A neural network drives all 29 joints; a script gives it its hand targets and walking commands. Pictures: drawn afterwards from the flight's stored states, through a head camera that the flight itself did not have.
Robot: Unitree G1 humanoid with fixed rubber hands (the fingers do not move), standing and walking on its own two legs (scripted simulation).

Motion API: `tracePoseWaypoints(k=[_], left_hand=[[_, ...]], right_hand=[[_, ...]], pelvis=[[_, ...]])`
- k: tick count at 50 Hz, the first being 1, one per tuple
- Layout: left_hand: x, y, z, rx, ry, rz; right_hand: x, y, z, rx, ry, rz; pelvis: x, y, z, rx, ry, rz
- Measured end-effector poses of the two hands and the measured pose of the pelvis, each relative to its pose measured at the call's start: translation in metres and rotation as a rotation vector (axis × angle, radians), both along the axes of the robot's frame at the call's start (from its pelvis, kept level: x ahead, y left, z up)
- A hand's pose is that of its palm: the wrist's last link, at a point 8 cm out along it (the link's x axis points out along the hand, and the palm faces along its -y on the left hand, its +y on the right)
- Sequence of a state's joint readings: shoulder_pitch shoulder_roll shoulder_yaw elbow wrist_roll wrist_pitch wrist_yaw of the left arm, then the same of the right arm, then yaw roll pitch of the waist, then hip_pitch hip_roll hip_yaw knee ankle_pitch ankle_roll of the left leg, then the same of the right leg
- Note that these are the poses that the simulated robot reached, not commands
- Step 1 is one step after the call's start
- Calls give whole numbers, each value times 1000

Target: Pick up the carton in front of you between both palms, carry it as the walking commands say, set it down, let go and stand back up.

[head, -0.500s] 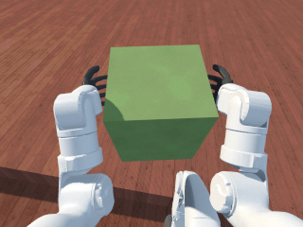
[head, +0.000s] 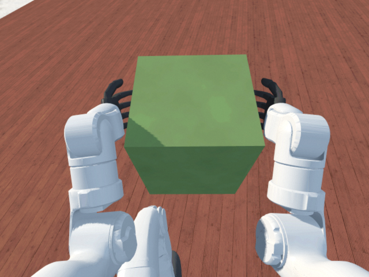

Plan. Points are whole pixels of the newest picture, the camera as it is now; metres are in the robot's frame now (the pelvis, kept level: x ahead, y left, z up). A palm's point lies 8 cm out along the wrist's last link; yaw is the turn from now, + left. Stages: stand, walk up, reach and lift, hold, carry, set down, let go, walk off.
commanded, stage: carry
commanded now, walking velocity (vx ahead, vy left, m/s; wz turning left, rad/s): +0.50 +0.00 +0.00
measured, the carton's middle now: (192, 133) +0.38 +0.00 +0.12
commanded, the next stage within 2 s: none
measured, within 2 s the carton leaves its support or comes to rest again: neither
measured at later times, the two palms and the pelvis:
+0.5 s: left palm out of the picture +0.68 +0.17 +0.34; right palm out of the picture +0.67 -0.13 +0.35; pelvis +0.31 +0.02 +0.15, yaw -1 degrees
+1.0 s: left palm out of the picture +0.93 +0.13 +0.26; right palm out of the picture +0.94 -0.17 +0.26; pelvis +0.60 -0.02 +0.16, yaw +1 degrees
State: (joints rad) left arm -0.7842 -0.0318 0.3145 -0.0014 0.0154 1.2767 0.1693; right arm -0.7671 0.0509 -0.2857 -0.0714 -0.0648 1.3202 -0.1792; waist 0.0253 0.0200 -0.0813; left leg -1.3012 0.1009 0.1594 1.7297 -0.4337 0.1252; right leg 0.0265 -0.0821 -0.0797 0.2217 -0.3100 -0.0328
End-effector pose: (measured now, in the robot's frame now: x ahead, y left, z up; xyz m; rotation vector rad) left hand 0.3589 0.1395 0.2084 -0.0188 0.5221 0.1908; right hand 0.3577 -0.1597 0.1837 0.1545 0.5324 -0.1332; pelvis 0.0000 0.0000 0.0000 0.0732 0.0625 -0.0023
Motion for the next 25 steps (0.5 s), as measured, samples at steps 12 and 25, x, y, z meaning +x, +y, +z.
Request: tracePoseWaypoints(k=[12,25], left_hand=[[179,-9,16,-113,150,-114],[317,28,128,-108,17,-34]], right_hand=[[137,-6,39,-55,156,-138],[309,27,165,-91,22,-37]], pelvis=[[154,38,78,-12,-22,-18],[312,23,151,-82,13,-6]])
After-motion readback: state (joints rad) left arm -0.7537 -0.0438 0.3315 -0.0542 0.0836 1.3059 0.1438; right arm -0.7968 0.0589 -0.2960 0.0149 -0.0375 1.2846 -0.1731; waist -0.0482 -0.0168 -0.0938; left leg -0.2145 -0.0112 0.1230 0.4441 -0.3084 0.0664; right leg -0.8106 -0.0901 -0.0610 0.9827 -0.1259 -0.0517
